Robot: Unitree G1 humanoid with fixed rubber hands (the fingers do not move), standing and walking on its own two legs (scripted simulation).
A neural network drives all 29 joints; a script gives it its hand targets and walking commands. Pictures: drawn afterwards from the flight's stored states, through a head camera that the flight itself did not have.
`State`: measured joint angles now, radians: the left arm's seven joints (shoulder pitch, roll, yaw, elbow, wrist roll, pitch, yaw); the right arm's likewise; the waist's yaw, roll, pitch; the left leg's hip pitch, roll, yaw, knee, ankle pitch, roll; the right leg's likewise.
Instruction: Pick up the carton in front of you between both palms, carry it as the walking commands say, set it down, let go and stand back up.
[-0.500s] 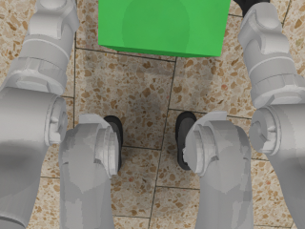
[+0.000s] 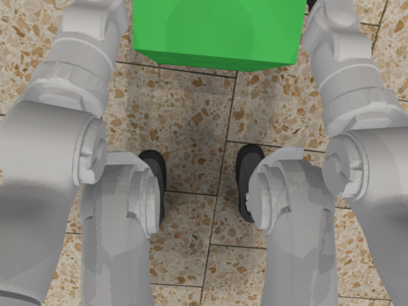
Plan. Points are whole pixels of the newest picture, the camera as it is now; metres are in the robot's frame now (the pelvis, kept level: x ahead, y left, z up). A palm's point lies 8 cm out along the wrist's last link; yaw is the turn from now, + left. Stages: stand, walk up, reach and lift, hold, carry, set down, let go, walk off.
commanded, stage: reach and lift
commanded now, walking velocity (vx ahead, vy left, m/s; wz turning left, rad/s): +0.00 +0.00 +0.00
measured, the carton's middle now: (214, 0) +0.55 -0.02 -0.25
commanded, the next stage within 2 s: none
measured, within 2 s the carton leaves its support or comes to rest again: leaves its support in 0.20 s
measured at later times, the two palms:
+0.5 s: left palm out of the picture +0.53 +0.13 -0.03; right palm out of the picture +0.51 -0.17 -0.03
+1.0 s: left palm out of the picture +0.49 +0.14 +0.11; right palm out of the picture +0.48 -0.16 +0.11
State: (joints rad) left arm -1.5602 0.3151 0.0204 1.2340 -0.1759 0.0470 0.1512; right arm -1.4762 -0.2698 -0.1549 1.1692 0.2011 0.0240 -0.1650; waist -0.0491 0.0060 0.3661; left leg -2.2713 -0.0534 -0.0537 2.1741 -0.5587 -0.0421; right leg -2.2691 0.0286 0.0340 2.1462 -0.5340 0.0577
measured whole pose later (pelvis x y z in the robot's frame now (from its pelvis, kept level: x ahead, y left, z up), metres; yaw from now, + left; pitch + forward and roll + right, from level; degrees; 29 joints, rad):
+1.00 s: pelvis +0.02 +0.00 +0.16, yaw +1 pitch +41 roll +0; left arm -0.91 -0.02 0.40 0.67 0.18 0.37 0.07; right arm -0.88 0.03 -0.44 0.62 -0.18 0.38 -0.06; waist -0.02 0.02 -0.21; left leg -1.84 -0.12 -0.10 1.64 -0.51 -0.06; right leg -1.84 0.10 0.10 1.62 -0.49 0.07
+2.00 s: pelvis +0.11 +0.00 +0.40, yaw +1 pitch +1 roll +0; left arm -0.24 -0.15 0.25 0.39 0.22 0.54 0.03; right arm -0.24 0.15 -0.25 0.39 -0.23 0.55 -0.03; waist 0.00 0.00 -0.11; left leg -0.26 -0.05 -0.15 0.50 -0.26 -0.02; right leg -0.27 0.04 0.14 0.49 -0.24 0.02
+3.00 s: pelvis +0.11 +0.00 +0.41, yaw +1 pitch -5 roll +0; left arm -0.24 -0.15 0.22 0.28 0.27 0.69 0.00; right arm -0.24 0.15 -0.22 0.27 -0.27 0.70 0.00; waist 0.00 0.00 -0.01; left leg -0.08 -0.03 -0.14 0.38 -0.21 -0.01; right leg -0.09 0.04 0.14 0.37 -0.20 0.01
